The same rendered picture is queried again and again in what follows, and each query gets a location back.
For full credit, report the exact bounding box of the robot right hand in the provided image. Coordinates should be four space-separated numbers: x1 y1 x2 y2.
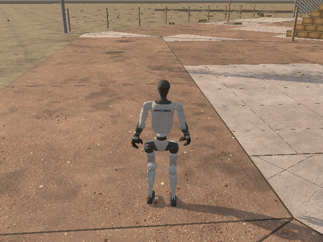
179 137 191 146

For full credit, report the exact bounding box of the right robot foot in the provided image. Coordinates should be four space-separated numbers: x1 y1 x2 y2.
170 194 177 207

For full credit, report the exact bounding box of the robot left forearm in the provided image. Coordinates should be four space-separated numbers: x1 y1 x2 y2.
133 122 143 140

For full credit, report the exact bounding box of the robot left shin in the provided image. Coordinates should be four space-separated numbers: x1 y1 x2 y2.
147 163 155 197

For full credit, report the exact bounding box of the robot right forearm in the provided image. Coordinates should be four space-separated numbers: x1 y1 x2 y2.
181 122 190 139

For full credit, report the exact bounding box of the robot left hand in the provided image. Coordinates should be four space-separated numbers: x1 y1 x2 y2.
131 138 143 149

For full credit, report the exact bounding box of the robot right upper arm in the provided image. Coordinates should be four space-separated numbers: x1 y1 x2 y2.
174 102 186 130

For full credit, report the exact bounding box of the robot left upper arm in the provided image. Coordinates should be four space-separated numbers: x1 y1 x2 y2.
138 101 152 129

